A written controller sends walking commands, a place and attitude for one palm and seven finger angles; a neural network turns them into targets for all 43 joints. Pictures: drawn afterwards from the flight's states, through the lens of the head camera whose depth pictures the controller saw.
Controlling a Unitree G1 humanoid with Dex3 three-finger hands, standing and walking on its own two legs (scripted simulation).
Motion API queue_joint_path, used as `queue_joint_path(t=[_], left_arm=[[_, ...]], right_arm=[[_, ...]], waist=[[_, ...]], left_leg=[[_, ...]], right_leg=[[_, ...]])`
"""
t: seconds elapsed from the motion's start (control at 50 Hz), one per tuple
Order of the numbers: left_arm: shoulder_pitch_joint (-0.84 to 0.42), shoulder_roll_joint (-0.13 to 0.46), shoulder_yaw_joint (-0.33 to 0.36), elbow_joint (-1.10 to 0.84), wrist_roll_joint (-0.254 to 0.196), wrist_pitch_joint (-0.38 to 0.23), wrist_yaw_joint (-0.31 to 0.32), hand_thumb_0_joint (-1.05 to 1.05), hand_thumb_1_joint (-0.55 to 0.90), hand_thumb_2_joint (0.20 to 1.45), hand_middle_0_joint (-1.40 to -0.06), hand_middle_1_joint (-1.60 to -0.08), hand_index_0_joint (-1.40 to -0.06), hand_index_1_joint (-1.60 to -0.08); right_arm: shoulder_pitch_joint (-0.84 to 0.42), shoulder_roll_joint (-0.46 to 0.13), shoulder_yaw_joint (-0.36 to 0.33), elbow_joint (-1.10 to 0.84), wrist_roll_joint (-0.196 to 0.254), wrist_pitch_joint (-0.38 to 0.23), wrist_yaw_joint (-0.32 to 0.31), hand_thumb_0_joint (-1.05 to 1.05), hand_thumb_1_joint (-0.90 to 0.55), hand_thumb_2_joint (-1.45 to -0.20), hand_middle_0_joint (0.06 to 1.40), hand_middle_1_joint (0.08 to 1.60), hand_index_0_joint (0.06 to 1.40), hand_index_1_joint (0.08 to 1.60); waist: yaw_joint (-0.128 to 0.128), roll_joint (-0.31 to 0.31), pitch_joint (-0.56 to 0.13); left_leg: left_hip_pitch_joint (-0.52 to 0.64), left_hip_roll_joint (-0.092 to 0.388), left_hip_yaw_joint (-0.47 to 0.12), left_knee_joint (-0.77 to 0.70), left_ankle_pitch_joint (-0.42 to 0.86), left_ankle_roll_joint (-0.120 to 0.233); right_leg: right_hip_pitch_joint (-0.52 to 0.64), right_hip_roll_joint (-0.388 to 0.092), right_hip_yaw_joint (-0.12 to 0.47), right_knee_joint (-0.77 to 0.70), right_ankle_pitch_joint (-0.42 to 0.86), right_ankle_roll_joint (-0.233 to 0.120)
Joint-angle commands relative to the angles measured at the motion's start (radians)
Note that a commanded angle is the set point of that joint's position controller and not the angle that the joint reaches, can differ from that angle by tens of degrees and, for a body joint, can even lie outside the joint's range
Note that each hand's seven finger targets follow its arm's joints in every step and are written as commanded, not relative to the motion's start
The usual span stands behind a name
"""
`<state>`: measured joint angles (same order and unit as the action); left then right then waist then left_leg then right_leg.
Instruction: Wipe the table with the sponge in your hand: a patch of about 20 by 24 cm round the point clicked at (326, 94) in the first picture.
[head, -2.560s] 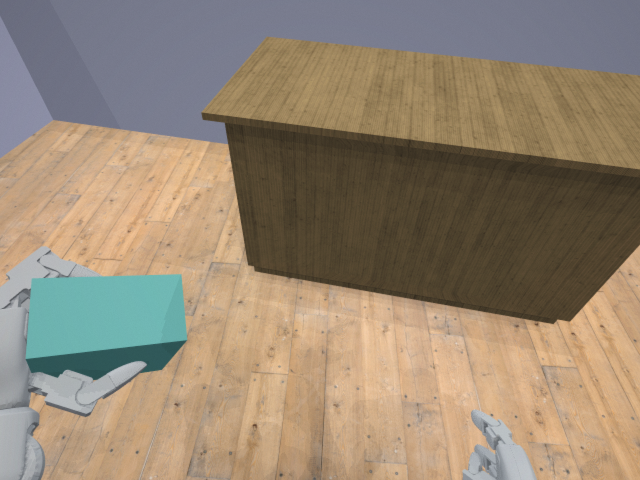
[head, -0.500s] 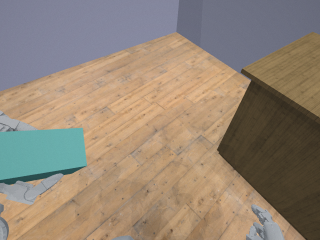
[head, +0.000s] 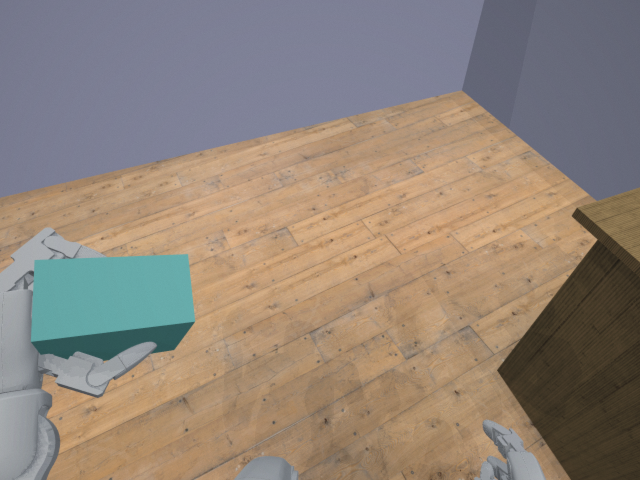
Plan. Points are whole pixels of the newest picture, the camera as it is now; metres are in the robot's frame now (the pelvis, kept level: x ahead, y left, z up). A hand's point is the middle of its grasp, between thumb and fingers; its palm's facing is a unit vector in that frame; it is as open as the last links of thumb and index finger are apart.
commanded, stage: walk to a spot facing it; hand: left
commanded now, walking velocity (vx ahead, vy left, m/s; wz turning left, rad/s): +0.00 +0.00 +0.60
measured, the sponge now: (138, 311) +0.23 +0.20 +0.16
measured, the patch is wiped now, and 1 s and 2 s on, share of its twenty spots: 0.00 0.00 0.00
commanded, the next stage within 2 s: none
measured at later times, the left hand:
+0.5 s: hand (24, 328) +0.19 +0.26 +0.20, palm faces +0.55 -0.70 -0.45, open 10.3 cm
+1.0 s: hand out of the picture +0.06 +0.24 +0.19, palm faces +0.79 -0.47 -0.40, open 10.3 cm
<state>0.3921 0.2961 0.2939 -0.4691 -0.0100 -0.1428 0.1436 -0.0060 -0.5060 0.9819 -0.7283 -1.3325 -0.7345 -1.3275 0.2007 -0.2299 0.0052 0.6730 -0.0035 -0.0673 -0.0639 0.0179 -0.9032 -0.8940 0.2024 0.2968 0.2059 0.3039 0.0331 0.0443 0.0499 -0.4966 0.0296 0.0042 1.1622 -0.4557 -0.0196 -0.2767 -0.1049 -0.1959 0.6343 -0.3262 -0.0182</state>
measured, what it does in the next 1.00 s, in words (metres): steps on the spot, turning left: left foot, then right foot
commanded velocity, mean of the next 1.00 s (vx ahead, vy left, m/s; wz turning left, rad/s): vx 0.01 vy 0.00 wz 0.60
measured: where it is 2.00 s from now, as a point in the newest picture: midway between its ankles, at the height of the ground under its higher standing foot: outside the picture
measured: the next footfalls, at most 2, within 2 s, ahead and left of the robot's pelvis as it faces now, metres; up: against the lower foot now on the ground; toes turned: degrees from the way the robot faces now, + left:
left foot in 0.26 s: +0.13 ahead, +0.12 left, +0.00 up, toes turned +17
right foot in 0.64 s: +0.13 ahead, -0.16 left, +0.00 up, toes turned +16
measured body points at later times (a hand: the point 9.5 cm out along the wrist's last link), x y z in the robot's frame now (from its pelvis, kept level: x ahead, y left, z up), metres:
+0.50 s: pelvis +0.05 -0.02 +0.01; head +0.08 +0.00 +0.46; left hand +0.15 +0.29 +0.23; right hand +0.27 -0.16 -0.08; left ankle +0.09 +0.11 -0.73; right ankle +0.10 -0.16 -0.67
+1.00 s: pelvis +0.01 -0.08 +0.00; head +0.02 -0.05 +0.45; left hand +0.01 +0.26 +0.21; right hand +0.30 -0.21 -0.06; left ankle -0.06 +0.01 -0.73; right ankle +0.09 -0.17 -0.73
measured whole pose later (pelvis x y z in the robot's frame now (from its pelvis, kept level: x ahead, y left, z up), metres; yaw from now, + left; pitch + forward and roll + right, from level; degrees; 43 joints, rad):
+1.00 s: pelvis +0.01 -0.08 +0.00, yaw +34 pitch +1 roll +1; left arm 0.49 0.40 0.37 -0.61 -0.04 -0.17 0.17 -0.01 -0.51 0.99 -0.72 -1.34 -0.73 -1.33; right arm 0.20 -0.27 -0.05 0.54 -0.01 -0.04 -0.09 0.02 -0.91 -0.90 0.20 0.30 0.20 0.30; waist -0.01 -0.04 0.02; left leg -0.26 0.03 0.11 0.57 -0.32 -0.02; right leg -0.33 -0.18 -0.27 0.65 -0.31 0.01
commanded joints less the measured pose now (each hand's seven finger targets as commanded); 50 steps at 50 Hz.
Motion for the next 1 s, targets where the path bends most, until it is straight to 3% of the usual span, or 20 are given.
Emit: queue_joint_path(t=[0.0, 0.04, 0.14, 0.2, 0.22, 0.24, 0.26, 0.32, 0.4, 0.56, 0.58, 0.6, 0.62, 0.64, 0.68, 0.74, 0.86, 0.94, 0.96, 0.98], left_arm=[[0.030, 0.286, 0.226, -0.301, -0.010, -0.101, 0.040, 0.000, 0.100, 1.300, -1.200, -1.600, -1.200, -1.600], [0.066, 0.284, 0.243, -0.302, -0.016, -0.102, 0.046, 0.000, 0.100, 1.300, -1.200, -1.600, -1.200, -1.600], [0.137, 0.243, 0.232, -0.298, -0.035, -0.090, 0.070, 0.000, 0.100, 1.300, -1.200, -1.600, -1.200, -1.600], [0.059, 0.248, 0.210, -0.342, -0.040, -0.096, 0.076, 0.000, 0.100, 1.300, -1.200, -1.600, -1.200, -1.600], [0.064, 0.241, 0.195, -0.372, -0.047, -0.108, 0.072, 0.000, 0.100, 1.300, -1.200, -1.600, -1.200, -1.600], [0.035, 0.257, 0.195, -0.419, -0.053, -0.130, 0.064, 0.000, 0.100, 1.300, -1.200, -1.600, -1.200, -1.600], [0.044, 0.277, 0.202, -0.331, -0.024, -0.129, 0.039, 0.000, 0.100, 1.300, -1.200, -1.600, -1.200, -1.600], [0.049, 0.325, 0.250, -0.444, -0.016, -0.131, 0.029, 0.000, 0.100, 1.300, -1.200, -1.600, -1.200, -1.600], [0.150, 0.257, 0.231, -0.443, -0.058, -0.111, 0.019, 0.000, 0.100, 1.300, -1.200, -1.600, -1.200, -1.600], [0.027, 0.183, 0.149, -0.246, -0.055, -0.053, 0.005, 0.000, 0.100, 1.300, -1.200, -1.600, -1.200, -1.600], [0.005, 0.195, 0.149, -0.233, -0.050, -0.044, 0.004, 0.000, 0.100, 1.300, -1.200, -1.600, -1.200, -1.600], [-0.027, 0.223, 0.148, -0.239, -0.034, -0.037, 0.007, 0.000, 0.100, 1.300, -1.200, -1.600, -1.200, -1.600], [-0.062, 0.301, 0.186, -0.240, -0.028, -0.020, 0.023, 0.000, 0.100, 1.300, -1.200, -1.600, -1.200, -1.600], [-0.115, 0.261, 0.146, -0.249, -0.048, -0.013, 0.032, 0.000, 0.100, 1.300, -1.200, -1.600, -1.200, -1.600], [-0.070, 0.249, 0.139, -0.240, -0.036, -0.027, 0.024, 0.000, 0.100, 1.300, -1.200, -1.600, -1.200, -1.600], [-0.070, 0.270, 0.167, -0.252, -0.027, -0.057, 0.027, 0.000, 0.100, 1.300, -1.200, -1.600, -1.200, -1.600], [0.075, 0.260, 0.213, -0.295, -0.032, -0.071, 0.054, 0.000, 0.100, 1.300, -1.200, -1.600, -1.200, -1.600], [0.058, 0.228, 0.184, -0.317, -0.042, -0.073, 0.056, 0.000, 0.100, 1.300, -1.200, -1.600, -1.200, -1.600], [0.044, 0.239, 0.181, -0.339, -0.047, -0.083, 0.053, 0.000, 0.100, 1.300, -1.200, -1.600, -1.200, -1.600], [0.039, 0.245, 0.176, -0.385, -0.061, -0.101, 0.044, 0.000, 0.100, 1.300, -1.200, -1.600, -1.200, -1.600]], right_arm=[[-0.128, -0.044, -0.034, -0.212, -0.003, -0.029, -0.012, 0.000, -0.900, -0.900, 0.200, 0.300, 0.200, 0.300], [-0.117, -0.039, -0.040, -0.245, -0.003, -0.012, -0.018, 0.000, -0.900, -0.900, 0.200, 0.300, 0.200, 0.300], [-0.072, -0.034, -0.052, -0.292, -0.003, 0.004, -0.012, 0.000, -0.900, -0.900, 0.200, 0.300, 0.200, 0.300], [-0.028, -0.047, -0.064, -0.288, 0.004, 0.003, -0.022, 0.000, -0.900, -0.900, 0.200, 0.300, 0.200, 0.300], [-0.027, -0.068, -0.070, -0.287, 0.004, -0.004, -0.024, 0.000, -0.900, -0.900, 0.200, 0.300, 0.200, 0.300], [-0.038, -0.107, -0.079, -0.290, 0.006, -0.021, -0.010, 0.000, -0.900, -0.900, 0.200, 0.300, 0.200, 0.300], [-0.020, -0.107, -0.075, -0.264, 0.008, -0.037, 0.014, 0.000, -0.900, -0.900, 0.200, 0.300, 0.200, 0.300], [-0.058, -0.117, -0.095, -0.247, 0.018, -0.044, 0.027, 0.000, -0.900, -0.900, 0.200, 0.300, 0.200, 0.300], [-0.060, -0.087, -0.068, -0.243, 0.018, -0.065, 0.035, 0.000, -0.900, -0.900, 0.200, 0.300, 0.200, 0.300], [-0.053, -0.080, -0.042, -0.223, 0.019, -0.084, 0.010, 0.000, -0.900, -0.900, 0.200, 0.300, 0.200, 0.300], [-0.064, -0.072, -0.038, -0.223, 0.018, -0.080, 0.010, 0.000, -0.900, -0.900, 0.200, 0.300, 0.200, 0.300], [-0.062, -0.048, -0.032, -0.227, 0.021, -0.072, 0.011, 0.000, -0.900, -0.900, 0.200, 0.300, 0.200, 0.300], [-0.085, -0.035, -0.028, -0.239, 0.017, -0.064, 0.007, 0.000, -0.900, -0.900, 0.200, 0.300, 0.200, 0.300], [-0.087, -0.074, -0.042, -0.223, 0.011, -0.079, -0.004, 0.000, -0.900, -0.900, 0.200, 0.300, 0.200, 0.300], [-0.109, -0.051, -0.032, -0.207, 0.002, -0.065, -0.009, 0.000, -0.900, -0.900, 0.200, 0.300, 0.200, 0.300], [-0.151, -0.047, -0.028, -0.216, 0.003, -0.052, -0.036, 0.000, -0.900, -0.900, 0.200, 0.300, 0.200, 0.300], [-0.103, -0.043, -0.042, -0.268, -0.013, -0.032, -0.038, 0.000, -0.900, -0.900, 0.200, 0.300, 0.200, 0.300], [-0.040, -0.055, -0.051, -0.272, -0.007, -0.008, -0.027, 0.000, -0.900, -0.900, 0.200, 0.300, 0.200, 0.300], [-0.040, -0.078, -0.062, -0.274, -0.004, -0.012, -0.029, 0.000, -0.900, -0.900, 0.200, 0.300, 0.200, 0.300], [-0.052, -0.119, -0.071, -0.287, -0.004, -0.028, -0.021, 0.000, -0.900, -0.900, 0.200, 0.300, 0.200, 0.300]], waist=[[-0.020, -0.180, -0.091], [-0.020, -0.210, -0.129], [0.000, -0.257, -0.184], [-0.072, -0.157, -0.258], [-0.080, 0.046, -0.285], [-0.044, 0.281, -0.289], [-0.051, 0.196, -0.241], [-0.041, 0.177, -0.237], [-0.035, 0.247, -0.197], [-0.022, 0.166, -0.154], [-0.006, 0.096, -0.155], [-0.008, -0.100, -0.147], [-0.006, -0.316, -0.124], [-0.011, -0.290, -0.112], [-0.029, -0.213, -0.076], [-0.028, -0.171, -0.071], [0.013, -0.218, -0.184], [-0.052, -0.151, -0.243], [-0.062, -0.028, -0.251], [-0.050, 0.254, -0.219]], left_leg=[[-0.159, 0.066, 0.033, 0.038, 0.029, -0.044], [-0.044, 0.066, 0.101, -0.179, 0.044, -0.039], [0.051, 0.007, 0.217, -0.482, 0.089, -0.032], [0.323, -0.048, 0.225, -0.714, 0.291, -0.011], [0.506, 0.101, 0.035, -0.737, 0.608, 0.065], [0.582, 0.397, -0.414, -0.734, 1.180, 0.244], [0.578, 0.421, -0.448, -0.725, 1.198, 0.273], [0.460, 0.324, -0.324, -0.744, 0.829, 0.245], [0.201, 0.217, -0.162, -0.837, 0.486, 0.159], [0.147, 0.175, -0.223, -0.790, 0.296, 0.137], [0.104, 0.147, -0.209, -0.722, 0.253, 0.114], [0.008, 0.060, -0.117, -0.543, 0.096, 0.055], [-0.121, -0.068, 0.005, -0.218, -0.087, -0.017], [-0.081, -0.040, -0.050, -0.014, -0.047, -0.023], [-0.100, -0.012, -0.032, 0.149, 0.048, -0.053], [-0.028, 0.018, 0.022, -0.021, 0.039, -0.058], [0.063, 0.014, 0.114, -0.416, -0.038, -0.028], [0.259, -0.028, 0.131, -0.728, 0.194, -0.015], [0.379, 0.054, 0.038, -0.768, 0.416, 0.030], [0.481, 0.288, -0.289, -0.796, 0.891, 0.156]], right_leg=[[0.221, -0.291, 0.147, -0.249, 0.631, -0.087], [0.214, -0.270, 0.058, -0.202, 0.745, -0.067], [0.260, -0.276, 0.032, -0.104, 0.839, -0.062], [0.141, -0.229, -0.022, 0.187, 0.786, 0.016], [-0.057, -0.136, -0.027, 0.414, 0.357, 0.071], [-0.282, 0.017, 0.055, 0.617, -0.340, 0.115], [-0.364, 0.003, 0.162, 0.664, -0.370, 0.094], [-0.358, -0.007, 0.191, 0.599, -0.224, 0.104], [-0.127, 0.038, 0.121, 0.383, -0.081, 0.115], [0.092, 0.119, 0.080, -0.082, -0.089, 0.109], [0.158, 0.081, 0.109, -0.230, -0.010, 0.089], [0.206, -0.088, 0.267, -0.380, 0.050, 0.029], [0.170, -0.338, 0.560, -0.418, 0.123, -0.082], [0.045, -0.371, 0.522, -0.417, 0.151, -0.096], [0.023, -0.288, 0.335, -0.359, 0.251, -0.088], [0.072, -0.243, 0.135, -0.310, 0.466, -0.070], [0.237, -0.282, 0.137, -0.203, 0.663, -0.100], [0.183, -0.236, 0.068, 0.021, 0.609, -0.014], [0.051, -0.165, 0.038, 0.193, 0.474, 0.038], [-0.206, -0.021, 0.027, 0.384, -0.053, 0.108]])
